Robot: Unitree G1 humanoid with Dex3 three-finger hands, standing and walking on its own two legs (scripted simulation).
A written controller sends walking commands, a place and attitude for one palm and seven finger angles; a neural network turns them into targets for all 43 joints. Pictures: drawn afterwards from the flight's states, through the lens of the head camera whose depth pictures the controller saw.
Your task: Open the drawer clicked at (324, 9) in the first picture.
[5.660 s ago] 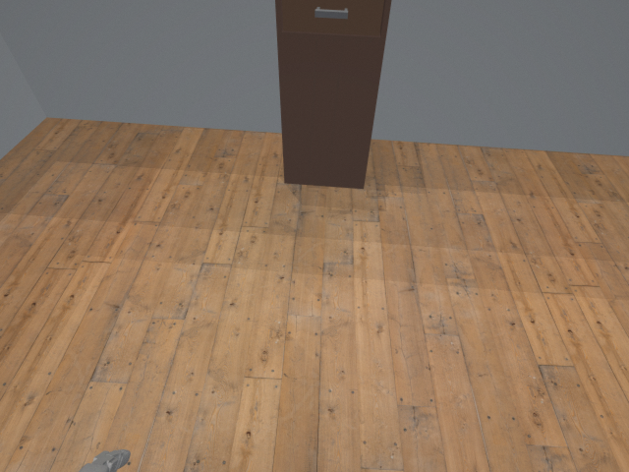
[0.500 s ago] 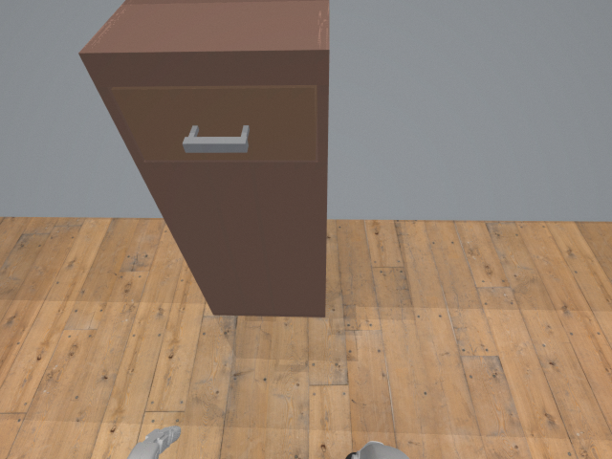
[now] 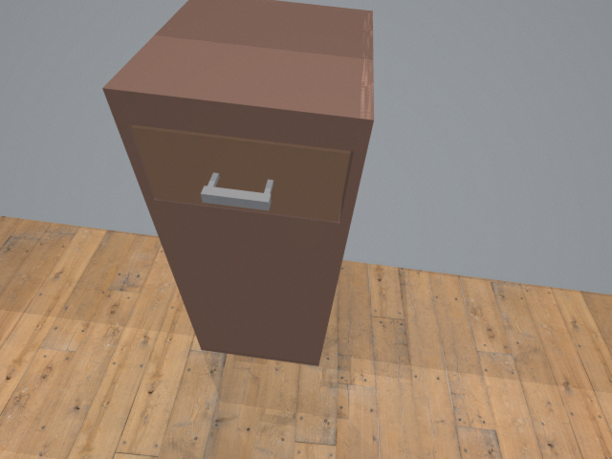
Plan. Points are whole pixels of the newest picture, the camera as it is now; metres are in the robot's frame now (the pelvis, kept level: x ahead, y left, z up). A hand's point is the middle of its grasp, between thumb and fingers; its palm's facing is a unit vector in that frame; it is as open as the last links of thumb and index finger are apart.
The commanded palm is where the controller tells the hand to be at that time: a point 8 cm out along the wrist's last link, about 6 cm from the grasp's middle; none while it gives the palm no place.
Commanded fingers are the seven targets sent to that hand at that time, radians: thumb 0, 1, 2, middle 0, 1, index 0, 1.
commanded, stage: come to a stop and stand still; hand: left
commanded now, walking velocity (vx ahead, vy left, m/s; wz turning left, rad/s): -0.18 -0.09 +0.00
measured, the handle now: (239, 190) +0.51 +0.17 +0.04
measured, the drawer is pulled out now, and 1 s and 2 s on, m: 0.00 0.00 0.00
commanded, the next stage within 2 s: look again from close up in 1.70 s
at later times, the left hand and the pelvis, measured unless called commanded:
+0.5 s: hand out of the picture +0.02 +0.13 -0.16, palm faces +0.01 -0.97 -0.26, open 7.3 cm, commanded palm none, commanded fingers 0.00 0.90 0.90 -0.20 -0.30 -0.20 -0.30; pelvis -0.03 -0.05 +0.00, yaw +0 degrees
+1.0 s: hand out of the picture -0.07 +0.13 -0.17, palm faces +0.04 -0.98 -0.18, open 7.3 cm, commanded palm none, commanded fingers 0.00 0.90 0.90 -0.20 -0.30 -0.20 -0.30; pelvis -0.05 -0.04 +0.01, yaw -1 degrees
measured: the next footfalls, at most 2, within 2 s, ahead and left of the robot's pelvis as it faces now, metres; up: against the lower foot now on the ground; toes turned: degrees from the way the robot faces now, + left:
left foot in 0.56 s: -0.05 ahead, +0.09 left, +0.00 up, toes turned +1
